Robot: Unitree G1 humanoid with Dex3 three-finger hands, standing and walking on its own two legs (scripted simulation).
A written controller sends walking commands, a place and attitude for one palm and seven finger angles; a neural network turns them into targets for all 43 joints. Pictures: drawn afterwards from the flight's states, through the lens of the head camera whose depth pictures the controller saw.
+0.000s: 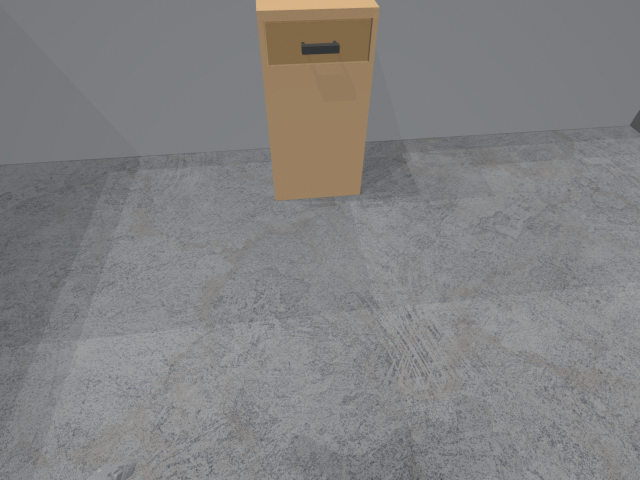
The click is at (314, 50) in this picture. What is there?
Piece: drawer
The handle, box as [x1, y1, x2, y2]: [301, 41, 339, 54]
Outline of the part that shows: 339,45 335,41 333,41 332,43 305,44 301,42 302,54 338,52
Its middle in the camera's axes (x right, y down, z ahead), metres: -0.01 -0.67 +1.35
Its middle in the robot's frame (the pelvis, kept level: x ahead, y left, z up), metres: +1.46 +0.07 -0.04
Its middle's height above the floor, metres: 0.72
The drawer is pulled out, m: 0.00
